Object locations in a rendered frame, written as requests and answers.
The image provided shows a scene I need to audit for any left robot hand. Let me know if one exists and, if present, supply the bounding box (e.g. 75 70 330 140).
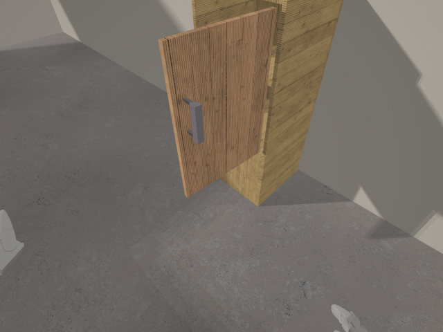
0 210 24 275

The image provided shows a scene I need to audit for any right robot hand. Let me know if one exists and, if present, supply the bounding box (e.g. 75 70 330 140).
332 304 367 332

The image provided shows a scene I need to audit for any handle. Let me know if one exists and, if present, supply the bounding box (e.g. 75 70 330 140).
183 97 204 145

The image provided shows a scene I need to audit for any cupboard door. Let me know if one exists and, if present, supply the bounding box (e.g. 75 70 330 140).
158 7 277 198

